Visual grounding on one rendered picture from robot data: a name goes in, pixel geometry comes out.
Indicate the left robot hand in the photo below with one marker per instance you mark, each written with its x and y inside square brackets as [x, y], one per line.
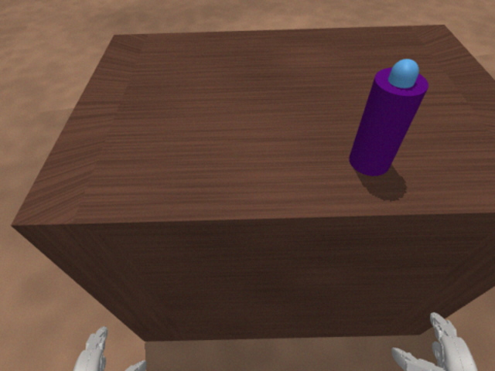
[92, 358]

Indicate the right robot hand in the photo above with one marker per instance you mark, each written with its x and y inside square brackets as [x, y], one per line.
[452, 352]

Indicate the bottle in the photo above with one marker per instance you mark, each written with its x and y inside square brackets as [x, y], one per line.
[393, 101]

